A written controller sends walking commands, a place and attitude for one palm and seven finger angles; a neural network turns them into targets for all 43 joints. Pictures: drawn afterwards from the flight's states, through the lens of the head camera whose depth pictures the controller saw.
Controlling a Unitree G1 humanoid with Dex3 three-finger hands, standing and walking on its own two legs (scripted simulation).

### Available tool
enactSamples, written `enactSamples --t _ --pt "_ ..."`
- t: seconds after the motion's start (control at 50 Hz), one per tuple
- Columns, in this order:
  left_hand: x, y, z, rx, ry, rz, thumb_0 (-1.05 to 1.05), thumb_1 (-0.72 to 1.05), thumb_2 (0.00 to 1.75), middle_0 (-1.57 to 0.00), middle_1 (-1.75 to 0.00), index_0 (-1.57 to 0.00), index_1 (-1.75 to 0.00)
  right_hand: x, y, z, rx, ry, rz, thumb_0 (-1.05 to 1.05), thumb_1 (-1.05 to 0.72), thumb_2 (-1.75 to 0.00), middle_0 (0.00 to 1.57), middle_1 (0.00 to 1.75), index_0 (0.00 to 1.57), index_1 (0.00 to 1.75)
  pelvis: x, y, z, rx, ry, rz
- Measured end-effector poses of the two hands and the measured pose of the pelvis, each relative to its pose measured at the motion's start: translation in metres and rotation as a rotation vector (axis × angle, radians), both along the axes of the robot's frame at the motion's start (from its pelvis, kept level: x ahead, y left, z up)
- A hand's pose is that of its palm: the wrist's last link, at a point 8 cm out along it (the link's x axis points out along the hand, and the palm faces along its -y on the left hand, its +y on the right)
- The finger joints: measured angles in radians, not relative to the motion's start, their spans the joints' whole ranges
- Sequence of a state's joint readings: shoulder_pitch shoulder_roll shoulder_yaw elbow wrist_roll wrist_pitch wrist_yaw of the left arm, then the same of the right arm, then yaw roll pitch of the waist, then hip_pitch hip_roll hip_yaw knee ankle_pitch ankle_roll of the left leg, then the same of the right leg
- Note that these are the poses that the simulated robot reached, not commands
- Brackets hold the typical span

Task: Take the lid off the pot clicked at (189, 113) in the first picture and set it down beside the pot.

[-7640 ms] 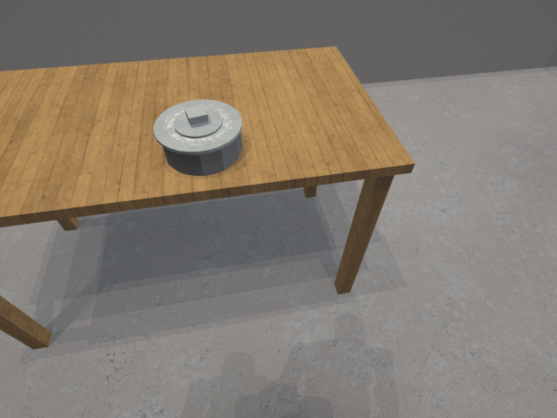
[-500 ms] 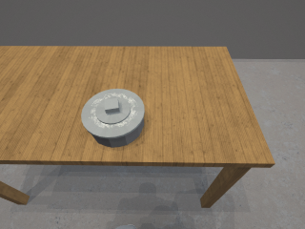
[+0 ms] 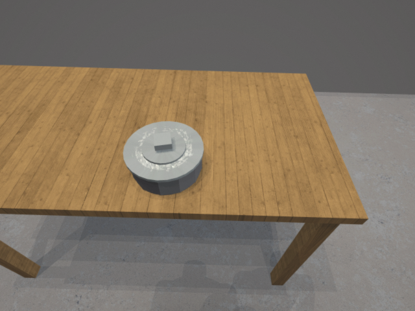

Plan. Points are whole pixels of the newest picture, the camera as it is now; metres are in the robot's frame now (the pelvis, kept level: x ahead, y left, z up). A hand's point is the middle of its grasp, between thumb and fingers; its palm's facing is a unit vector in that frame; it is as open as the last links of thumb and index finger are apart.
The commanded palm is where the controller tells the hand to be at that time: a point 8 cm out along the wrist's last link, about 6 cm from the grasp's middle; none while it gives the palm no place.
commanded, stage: come to a stop and stand still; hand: left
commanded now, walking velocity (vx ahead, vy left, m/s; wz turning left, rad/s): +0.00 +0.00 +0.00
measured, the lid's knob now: (162, 141) +0.47 +0.13 +0.04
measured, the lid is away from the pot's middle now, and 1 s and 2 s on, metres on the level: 0.00 0.00 0.00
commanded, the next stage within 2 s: look again from close up in 0.42 s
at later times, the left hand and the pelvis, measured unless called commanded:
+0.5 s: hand out of the picture -0.03 +0.13 -0.18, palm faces +0.03 -0.99 -0.13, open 7.4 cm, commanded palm none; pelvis +0.00 -0.01 +0.00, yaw +0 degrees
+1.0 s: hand out of the picture +0.04 +0.20 -0.18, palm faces +0.02 -0.98 -0.20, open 7.4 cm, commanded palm none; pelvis +0.01 +0.02 +0.00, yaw +0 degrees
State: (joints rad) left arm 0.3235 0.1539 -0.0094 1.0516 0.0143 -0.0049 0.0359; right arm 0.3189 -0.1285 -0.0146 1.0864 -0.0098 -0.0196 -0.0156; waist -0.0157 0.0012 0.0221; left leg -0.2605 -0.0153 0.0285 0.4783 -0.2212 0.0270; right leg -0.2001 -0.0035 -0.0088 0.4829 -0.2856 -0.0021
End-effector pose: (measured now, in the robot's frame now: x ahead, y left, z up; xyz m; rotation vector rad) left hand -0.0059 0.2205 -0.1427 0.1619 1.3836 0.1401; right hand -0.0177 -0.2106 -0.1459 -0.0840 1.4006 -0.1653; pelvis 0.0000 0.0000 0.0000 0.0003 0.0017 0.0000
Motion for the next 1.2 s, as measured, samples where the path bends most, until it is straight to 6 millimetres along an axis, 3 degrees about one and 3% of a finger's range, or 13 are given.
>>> enactSamples --t 0.2,0.48,0.62,0.78,0.9,1.2 --pt "-0.037 -0.027 -0.001 -0.041 0.074 0.038 0.00 0.91 0.90 -0.19 -0.30 -0.19 -0.30 -0.011 0.002 -0.001 0.025 0.039 0.006 0.00 -0.92 -0.89 0.20 0.30 0.20 0.30 -0.002 -0.009 0.002 -0.002 -0.013 0.003" --pt "-0.030 -0.039 -0.004 -0.065 0.045 0.035 0.00 0.91 0.90 -0.19 -0.30 -0.20 -0.30 -0.012 -0.001 0.000 0.018 0.033 -0.001 0.00 -0.92 -0.89 0.19 0.30 0.20 0.30 -0.003 -0.013 0.002 -0.004 -0.013 0.000" --pt "-0.019 -0.026 -0.008 -0.049 0.015 0.017 0.00 0.91 0.90 -0.20 -0.30 -0.20 -0.30 -0.006 -0.002 -0.004 0.002 0.012 0.010 0.01 -0.92 -0.89 0.19 0.30 0.20 0.30 -0.003 -0.005 -0.004 -0.029 -0.006 0.007" --pt "0.019 0.010 -0.007 0.003 -0.075 0.007 0.00 0.91 0.90 -0.20 -0.30 -0.20 -0.30 0.018 0.004 -0.006 -0.026 -0.060 0.030 0.01 -0.93 -0.89 0.19 0.30 0.20 0.30 0.005 0.012 -0.008 -0.020 -0.007 0.007" --pt "0.036 0.024 -0.004 0.014 -0.107 -0.002 0.00 0.91 0.90 -0.19 -0.30 -0.19 -0.30 0.032 0.005 0.000 -0.046 -0.080 0.050 0.01 -0.94 -0.89 0.20 0.30 0.20 0.30 0.009 0.019 -0.006 -0.014 -0.004 0.002" --pt "0.022 0.022 -0.007 -0.014 -0.039 0.008 0.00 0.91 0.90 -0.19 -0.30 -0.19 -0.30 0.061 0.003 0.010 -0.071 -0.116 0.075 0.00 -0.93 -0.89 0.20 0.30 0.20 0.30 0.015 0.022 -0.002 -0.008 -0.011 0.001"
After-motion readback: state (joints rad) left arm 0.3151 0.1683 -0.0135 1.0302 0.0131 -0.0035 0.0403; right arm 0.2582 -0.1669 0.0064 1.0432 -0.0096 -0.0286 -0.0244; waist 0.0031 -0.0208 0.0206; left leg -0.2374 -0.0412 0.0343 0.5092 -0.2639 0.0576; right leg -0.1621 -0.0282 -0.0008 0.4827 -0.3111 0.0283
